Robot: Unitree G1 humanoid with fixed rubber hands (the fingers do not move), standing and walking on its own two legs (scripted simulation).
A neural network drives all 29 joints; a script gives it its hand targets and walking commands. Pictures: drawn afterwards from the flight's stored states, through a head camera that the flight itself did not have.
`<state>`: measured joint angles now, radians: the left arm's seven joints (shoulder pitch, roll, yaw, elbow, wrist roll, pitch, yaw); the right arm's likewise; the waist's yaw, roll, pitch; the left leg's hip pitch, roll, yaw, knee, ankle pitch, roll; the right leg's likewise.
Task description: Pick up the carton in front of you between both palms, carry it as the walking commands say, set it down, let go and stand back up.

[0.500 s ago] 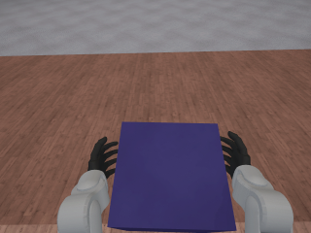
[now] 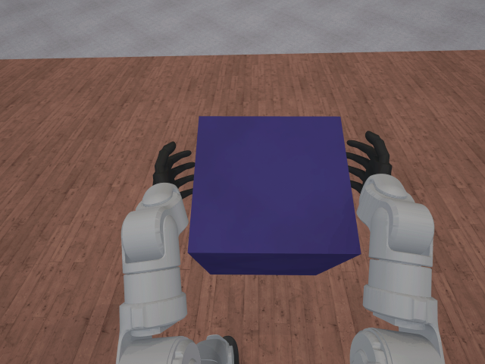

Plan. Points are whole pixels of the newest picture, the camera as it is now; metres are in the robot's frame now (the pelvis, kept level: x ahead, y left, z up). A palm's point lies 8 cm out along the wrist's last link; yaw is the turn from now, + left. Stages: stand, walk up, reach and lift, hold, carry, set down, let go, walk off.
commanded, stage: carry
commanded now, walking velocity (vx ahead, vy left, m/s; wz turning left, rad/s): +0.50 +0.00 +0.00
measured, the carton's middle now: (265, 207) +0.35 +0.00 +0.03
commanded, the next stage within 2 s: none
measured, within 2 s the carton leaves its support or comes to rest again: neither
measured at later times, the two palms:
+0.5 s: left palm (194, 84) +0.69 +0.16 +0.05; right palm (326, 81) +0.68 -0.15 +0.05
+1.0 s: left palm (202, 38) +1.00 +0.19 +0.00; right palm (299, 32) +1.03 -0.12 +0.00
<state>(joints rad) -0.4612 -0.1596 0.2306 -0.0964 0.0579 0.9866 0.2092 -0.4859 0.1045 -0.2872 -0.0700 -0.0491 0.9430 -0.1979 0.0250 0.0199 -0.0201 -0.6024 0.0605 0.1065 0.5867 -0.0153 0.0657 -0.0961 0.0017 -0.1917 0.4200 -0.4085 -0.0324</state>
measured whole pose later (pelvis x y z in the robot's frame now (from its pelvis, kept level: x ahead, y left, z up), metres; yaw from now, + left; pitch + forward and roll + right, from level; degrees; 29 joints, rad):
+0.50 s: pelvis +0.36 +0.02 -0.06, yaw +1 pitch +4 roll +1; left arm -0.33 -0.15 0.24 -0.24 0.07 0.95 0.19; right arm -0.36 0.17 -0.20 -0.21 -0.02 0.93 -0.18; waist -0.07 -0.02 -0.02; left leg -0.10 -0.06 0.11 0.68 -0.47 0.08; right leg -0.50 0.02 -0.13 0.40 0.22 -0.08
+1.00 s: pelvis +0.70 +0.03 -0.11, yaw +0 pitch +4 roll -1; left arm -0.34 -0.16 0.18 -0.16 0.02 0.93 0.19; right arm -0.33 0.14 -0.25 -0.16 -0.07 0.88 -0.20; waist 0.08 0.03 -0.05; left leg -0.48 -0.03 0.13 0.40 0.22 0.09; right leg -0.08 0.10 -0.09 0.70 -0.47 -0.10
